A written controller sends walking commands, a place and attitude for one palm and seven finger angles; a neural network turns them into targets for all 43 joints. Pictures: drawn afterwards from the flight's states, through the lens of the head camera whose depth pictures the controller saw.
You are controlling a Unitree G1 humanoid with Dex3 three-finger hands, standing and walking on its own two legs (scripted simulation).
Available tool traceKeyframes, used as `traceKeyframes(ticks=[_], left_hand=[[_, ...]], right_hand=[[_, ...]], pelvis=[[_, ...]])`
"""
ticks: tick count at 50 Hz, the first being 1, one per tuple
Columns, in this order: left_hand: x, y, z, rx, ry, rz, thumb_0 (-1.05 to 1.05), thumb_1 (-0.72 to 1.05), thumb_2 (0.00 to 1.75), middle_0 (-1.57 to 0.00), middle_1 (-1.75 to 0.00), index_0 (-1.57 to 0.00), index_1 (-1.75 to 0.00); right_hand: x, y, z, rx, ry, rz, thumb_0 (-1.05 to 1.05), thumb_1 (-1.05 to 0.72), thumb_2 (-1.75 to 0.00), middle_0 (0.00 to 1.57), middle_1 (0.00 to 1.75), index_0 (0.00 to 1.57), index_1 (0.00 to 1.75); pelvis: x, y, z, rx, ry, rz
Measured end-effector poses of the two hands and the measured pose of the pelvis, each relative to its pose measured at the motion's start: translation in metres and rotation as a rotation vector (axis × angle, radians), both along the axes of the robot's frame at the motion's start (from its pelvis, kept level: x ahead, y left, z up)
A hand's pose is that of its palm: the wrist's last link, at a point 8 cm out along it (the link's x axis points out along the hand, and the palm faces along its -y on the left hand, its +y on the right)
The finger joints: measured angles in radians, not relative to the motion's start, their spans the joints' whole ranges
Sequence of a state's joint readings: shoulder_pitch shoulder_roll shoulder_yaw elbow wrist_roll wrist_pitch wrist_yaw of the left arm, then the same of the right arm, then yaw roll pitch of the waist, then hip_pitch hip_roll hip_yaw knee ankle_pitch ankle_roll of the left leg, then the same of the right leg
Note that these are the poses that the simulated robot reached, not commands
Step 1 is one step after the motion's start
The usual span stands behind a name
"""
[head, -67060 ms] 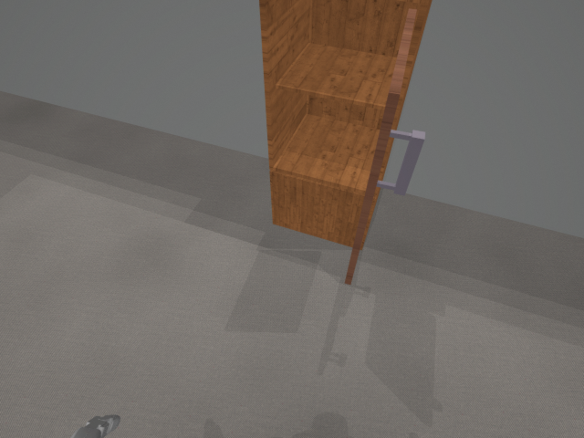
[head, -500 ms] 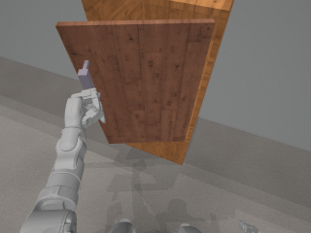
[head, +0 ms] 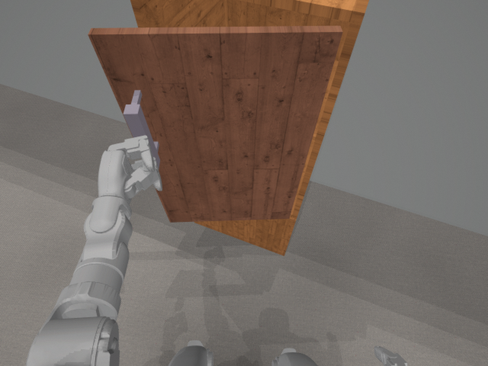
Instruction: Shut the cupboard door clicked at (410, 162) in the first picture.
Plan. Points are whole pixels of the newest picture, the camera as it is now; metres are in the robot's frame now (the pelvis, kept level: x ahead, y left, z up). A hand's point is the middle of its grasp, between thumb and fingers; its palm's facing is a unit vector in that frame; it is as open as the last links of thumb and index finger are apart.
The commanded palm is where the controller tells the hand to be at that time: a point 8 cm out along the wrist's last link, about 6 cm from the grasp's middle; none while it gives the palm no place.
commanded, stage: push the door shut along its arc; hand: left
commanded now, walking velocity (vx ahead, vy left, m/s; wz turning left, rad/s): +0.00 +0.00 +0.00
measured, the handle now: (145, 131) +0.51 +0.18 +0.07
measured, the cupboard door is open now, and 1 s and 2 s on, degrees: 24 7 0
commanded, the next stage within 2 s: pull the fist back off the door in 1.60 s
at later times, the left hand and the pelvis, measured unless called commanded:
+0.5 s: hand (162, 144) +0.48 +0.15 +0.07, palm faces -0.11 -0.99 -0.02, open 3.1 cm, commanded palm +0.47 +0.19 +0.07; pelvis -0.01 +0.01 -0.02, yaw +0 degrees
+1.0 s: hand (187, 119) +0.54 +0.11 +0.07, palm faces -0.24 -0.97 -0.02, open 3.1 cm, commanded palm +0.54 +0.15 +0.07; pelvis -0.01 +0.01 -0.03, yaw -2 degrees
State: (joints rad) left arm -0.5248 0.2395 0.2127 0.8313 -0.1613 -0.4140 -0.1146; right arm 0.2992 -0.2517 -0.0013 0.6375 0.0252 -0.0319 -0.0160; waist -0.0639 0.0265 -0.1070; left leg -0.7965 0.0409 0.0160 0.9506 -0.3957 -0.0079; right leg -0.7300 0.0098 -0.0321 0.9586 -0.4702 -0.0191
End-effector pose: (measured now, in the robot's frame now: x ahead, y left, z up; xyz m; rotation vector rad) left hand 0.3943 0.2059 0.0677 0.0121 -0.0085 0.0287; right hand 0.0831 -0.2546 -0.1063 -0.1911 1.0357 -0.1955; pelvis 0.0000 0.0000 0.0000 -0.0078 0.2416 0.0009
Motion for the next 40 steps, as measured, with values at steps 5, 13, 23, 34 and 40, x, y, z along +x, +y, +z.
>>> traceKeyframes(ticks=[5,13,23,34,40], left_hand=[[0.014,-0.001,-0.001,-0.004,0.003,-0.030,0.02,0.90,0.90,-1.30,-1.50,-1.30,-1.50],[0.036,-0.001,0.001,0.002,0.009,-0.075,0.02,0.90,0.91,-1.30,-1.50,-1.30,-1.50],[0.063,0.001,0.002,0.008,0.025,-0.124,0.02,0.90,0.90,-1.30,-1.50,-1.32,-1.50],[0.095,-0.014,0.000,0.008,0.040,-0.178,0.02,0.90,0.90,-1.30,-1.50,-1.31,-1.50],[0.113,-0.023,0.003,0.013,0.039,-0.218,0.02,0.90,0.90,-1.30,-1.50,-1.30,-1.50]], right_hand=[[0.000,0.002,-0.002,-0.012,0.008,0.001,0.01,-0.91,-0.89,0.20,0.30,0.20,0.30],[-0.019,0.006,-0.009,-0.014,0.062,-0.021,0.01,-0.91,-0.89,0.20,0.30,0.20,0.30],[-0.061,0.006,-0.016,-0.025,0.169,-0.060,0.01,-0.91,-0.89,0.20,0.30,0.20,0.30],[-0.098,0.002,-0.018,-0.053,0.251,-0.100,0.01,-0.91,-0.89,0.20,0.30,0.20,0.30],[-0.111,0.003,-0.019,-0.054,0.280,-0.122,0.01,-0.91,-0.89,0.20,0.30,0.20,0.30]], pelvis=[[-0.001,0.003,-0.003,-0.003,0.011,0.002],[-0.003,0.008,-0.008,-0.011,0.036,0.002],[-0.007,0.012,-0.015,-0.021,0.074,0.004],[-0.012,0.013,-0.024,-0.031,0.123,0.002],[-0.012,0.013,-0.028,-0.034,0.148,-0.005]])
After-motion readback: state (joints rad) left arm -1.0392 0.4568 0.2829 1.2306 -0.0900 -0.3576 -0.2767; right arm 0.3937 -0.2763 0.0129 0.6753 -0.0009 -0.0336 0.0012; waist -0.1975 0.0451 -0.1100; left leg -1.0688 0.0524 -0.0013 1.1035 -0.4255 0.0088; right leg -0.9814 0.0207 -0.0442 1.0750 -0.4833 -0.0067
